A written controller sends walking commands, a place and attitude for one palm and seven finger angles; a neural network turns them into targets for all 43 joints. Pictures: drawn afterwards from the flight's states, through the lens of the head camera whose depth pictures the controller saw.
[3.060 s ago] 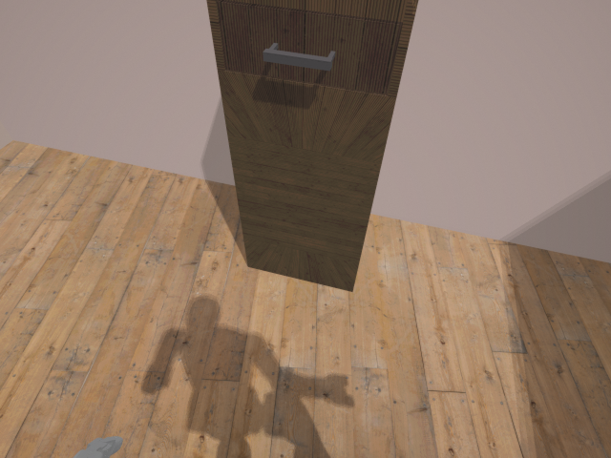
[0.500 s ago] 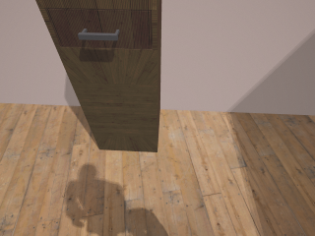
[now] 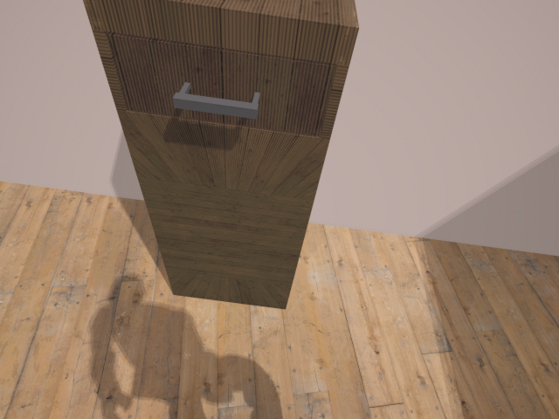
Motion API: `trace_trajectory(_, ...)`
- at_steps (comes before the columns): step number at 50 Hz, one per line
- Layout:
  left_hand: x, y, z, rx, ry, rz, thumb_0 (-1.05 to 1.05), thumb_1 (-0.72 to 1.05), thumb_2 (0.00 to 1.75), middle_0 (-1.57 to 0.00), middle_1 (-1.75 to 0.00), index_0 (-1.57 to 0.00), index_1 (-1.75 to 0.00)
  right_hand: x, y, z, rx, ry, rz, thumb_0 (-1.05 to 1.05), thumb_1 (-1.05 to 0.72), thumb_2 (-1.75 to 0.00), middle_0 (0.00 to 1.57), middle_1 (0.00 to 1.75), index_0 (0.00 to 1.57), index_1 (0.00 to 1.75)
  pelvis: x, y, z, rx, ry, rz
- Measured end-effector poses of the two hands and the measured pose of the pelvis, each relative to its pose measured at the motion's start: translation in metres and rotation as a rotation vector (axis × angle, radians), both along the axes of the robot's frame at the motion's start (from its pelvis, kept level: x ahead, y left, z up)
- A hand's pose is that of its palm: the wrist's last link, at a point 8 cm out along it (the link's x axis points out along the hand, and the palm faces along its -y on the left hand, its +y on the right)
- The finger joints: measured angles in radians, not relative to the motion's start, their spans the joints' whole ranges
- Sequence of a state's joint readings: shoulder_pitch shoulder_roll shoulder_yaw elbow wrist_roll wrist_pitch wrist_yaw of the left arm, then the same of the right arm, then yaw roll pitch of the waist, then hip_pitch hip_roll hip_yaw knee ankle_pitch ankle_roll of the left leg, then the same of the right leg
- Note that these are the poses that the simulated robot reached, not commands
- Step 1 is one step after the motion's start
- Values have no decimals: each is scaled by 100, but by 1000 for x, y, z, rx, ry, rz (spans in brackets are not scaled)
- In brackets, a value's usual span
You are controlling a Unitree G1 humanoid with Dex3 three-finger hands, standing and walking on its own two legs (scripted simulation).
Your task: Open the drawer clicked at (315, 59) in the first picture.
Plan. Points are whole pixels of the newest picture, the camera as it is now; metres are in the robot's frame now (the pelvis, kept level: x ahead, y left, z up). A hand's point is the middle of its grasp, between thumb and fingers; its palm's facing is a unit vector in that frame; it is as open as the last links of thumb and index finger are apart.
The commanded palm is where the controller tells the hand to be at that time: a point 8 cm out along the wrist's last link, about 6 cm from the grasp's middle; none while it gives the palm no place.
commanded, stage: come to a stop and stand still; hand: left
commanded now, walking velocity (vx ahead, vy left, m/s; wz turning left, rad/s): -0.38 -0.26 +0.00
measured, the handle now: (219, 99) +0.60 +0.17 +0.13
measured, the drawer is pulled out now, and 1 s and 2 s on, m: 0.00 0.00 0.00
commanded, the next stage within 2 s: look again from close up in 1.08 s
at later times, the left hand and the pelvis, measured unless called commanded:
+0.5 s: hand out of the picture +0.15 +0.14 -0.16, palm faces +0.04 -0.97 -0.25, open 7.4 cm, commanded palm none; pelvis +0.06 -0.04 -0.01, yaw +1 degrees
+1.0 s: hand out of the picture +0.00 +0.20 -0.17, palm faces +0.10 -0.98 -0.18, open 7.4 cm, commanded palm none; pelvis +0.02 +0.01 +0.01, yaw +1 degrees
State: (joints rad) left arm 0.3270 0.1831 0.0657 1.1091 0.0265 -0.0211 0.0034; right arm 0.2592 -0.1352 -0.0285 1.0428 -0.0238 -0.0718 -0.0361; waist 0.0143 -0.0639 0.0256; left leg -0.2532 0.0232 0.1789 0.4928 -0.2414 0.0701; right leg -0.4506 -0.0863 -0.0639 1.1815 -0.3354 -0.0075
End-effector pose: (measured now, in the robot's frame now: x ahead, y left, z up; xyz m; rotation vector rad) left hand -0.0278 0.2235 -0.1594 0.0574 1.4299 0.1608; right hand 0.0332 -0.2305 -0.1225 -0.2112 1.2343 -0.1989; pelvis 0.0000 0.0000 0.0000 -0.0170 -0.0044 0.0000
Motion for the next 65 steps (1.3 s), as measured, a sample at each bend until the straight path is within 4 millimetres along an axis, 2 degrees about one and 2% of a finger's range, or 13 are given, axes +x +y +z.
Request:
trace_trajectory(5, 78, 12, 12, 40, -117, -27, 0, 91, 90, -19, -30, -19, -29, -14, 20, -4, 42, 112, -38, 0, -94, -90, 20, 30, 20, 30, 28, 6, 6, 11, -1, 3)
trace_trajectory(9, 122, 8, 15, 55, -158, -52, 0, 91, 90, -19, -30, -19, -29, -20, 34, -11, 87, 190, -70, 1, -92, -90, 20, 30, 20, 30, 45, 2, 5, 17, -12, 9)
trace_trajectory(14, 158, -8, 18, 72, -166, -96, 0, 91, 90, -19, -30, -19, -29, -17, 34, -24, 133, 236, -120, 1, -91, -90, 20, 30, 20, 30, 59, -9, 1, 24, -18, -2)
trace_trajectory(19, 179, -25, 19, 109, -193, -116, 0, 91, 90, -19, -30, -19, -29, -6, 11, -42, 161, 258, -136, 1, -90, -90, 20, 30, 20, 30, 69, -29, -10, 34, -6, -10)
trace_trajectory(25, 168, -37, 28, 130, -204, -80, 0, 91, 90, -20, -30, -20, -29, 26, -31, -41, 113, 209, -99, 1, -91, -90, 20, 30, 20, 30, 61, -40, -5, 43, -8, 10)
trace_trajectory(30, 145, -31, 34, 144, -202, -53, 0, 92, 90, -20, -30, -20, -29, 57, -53, -31, 69, 115, -41, 1, -91, -90, 20, 30, 19, 30, 48, -39, -1, 49, 0, 12)
trace_trajectory(34, 119, -20, 35, 144, -191, -31, 0, 91, 90, -20, -30, -20, -30, 73, -56, -22, 43, 46, 8, 1, -91, -90, 19, 30, 19, 30, 37, -33, 1, 52, -1, 17)
trace_trajectory(39, 80, 2, 27, 126, -158, 1, 0, 91, 90, -20, -30, -20, -30, 77, -38, -10, 24, -20, 55, 0, -91, -90, 19, 30, 19, 30, 24, -17, 0, 40, -3, 15)
trace_trajectory(45, 39, 27, 10, 77, -72, 23, 0, 91, 90, -20, -30, -20, -29, 38, 1, -2, 18, -16, 49, 0, -91, -90, 19, 30, 19, 30, 15, 6, 1, 8, -11, 16)
trace_trajectory(53, 17, 24, 15, 31, 13, 1, 0, 91, 90, -19, -30, -19, -29, -31, 24, 0, 41, 163, -23, 1, -92, -90, 20, 30, 20, 30, 19, 10, 11, 9, 13, 8)
trace_trajectory(56, 22, 15, 15, 26, 54, -30, 0, 91, 90, -19, -30, -19, -29, -51, 24, -3, 54, 215, -68, 1, -91, -90, 20, 30, 20, 30, 22, 6, 9, 21, 21, -3)
trace_trajectory(60, 45, -2, 14, 42, 37, -70, 1, 91, 90, -19, -30, -19, -29, -74, 17, -13, 86, 293, -108, 1, -91, -90, 20, 30, 20, 30, 26, -6, 3, 31, 32, -10)
trace_trajectory(65, 69, -15, 10, 80, -10, -127, 1, 93, 90, -20, -30, -20, -29, -68, 7, -37, 122, 305, -107, 1, -91, -90, 20, 30, 20, 30, 26, -11, -10, -12, 34, -23)
